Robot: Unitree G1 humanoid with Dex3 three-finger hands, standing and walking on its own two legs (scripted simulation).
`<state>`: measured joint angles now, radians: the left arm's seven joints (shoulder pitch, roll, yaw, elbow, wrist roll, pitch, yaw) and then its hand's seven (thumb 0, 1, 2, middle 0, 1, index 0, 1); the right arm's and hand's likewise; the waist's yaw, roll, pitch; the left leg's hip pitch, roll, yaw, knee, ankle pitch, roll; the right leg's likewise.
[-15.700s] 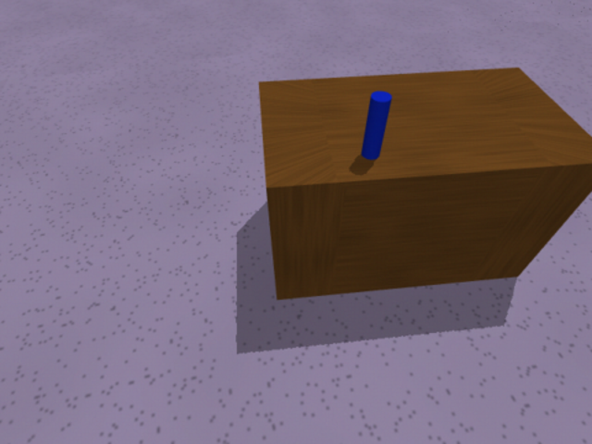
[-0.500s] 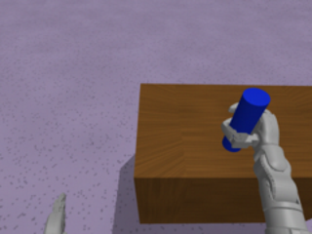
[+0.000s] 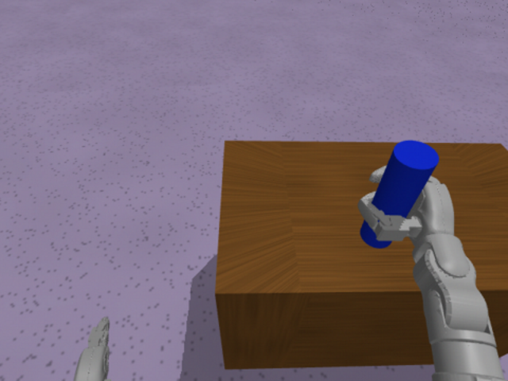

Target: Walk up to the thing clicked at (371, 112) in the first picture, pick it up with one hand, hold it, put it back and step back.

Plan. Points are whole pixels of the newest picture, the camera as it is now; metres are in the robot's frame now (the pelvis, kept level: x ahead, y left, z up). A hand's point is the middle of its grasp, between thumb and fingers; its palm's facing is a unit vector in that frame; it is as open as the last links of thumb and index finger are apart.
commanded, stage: hold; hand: right
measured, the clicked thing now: (392, 200) +0.33 -0.18 +0.15
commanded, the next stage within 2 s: crouch in 1.88 s
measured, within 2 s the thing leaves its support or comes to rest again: neither
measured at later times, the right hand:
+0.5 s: hand (386, 207) +0.33 -0.17 +0.14, palm faces +0.11 +0.99 -0.01, open 7.2 cm
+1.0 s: hand (386, 206) +0.33 -0.17 +0.14, palm faces +0.12 +0.99 -0.01, open 7.2 cm
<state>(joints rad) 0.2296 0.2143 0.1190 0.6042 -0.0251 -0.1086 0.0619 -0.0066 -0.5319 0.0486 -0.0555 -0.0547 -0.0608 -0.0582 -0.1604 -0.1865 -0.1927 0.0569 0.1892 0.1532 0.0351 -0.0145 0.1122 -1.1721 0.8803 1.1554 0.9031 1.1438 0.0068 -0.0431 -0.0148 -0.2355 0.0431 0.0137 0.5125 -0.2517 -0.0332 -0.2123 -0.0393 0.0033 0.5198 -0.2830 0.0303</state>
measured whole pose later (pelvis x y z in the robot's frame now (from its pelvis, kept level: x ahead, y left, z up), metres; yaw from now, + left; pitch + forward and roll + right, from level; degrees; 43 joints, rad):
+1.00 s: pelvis +0.00 +0.00 +0.00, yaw +0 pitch -2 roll +0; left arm 0.22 0.21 0.12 0.64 -0.02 -0.14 0.06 -0.01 -0.54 0.05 -0.06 -0.05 -0.06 -0.06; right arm -0.14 -0.19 -0.20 0.05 0.19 0.14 0.04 -0.01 0.11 -1.17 0.88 1.15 0.90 1.14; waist 0.01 -0.05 -0.01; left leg -0.21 0.04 0.02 0.48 -0.24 -0.03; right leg -0.18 -0.04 0.00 0.49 -0.27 0.03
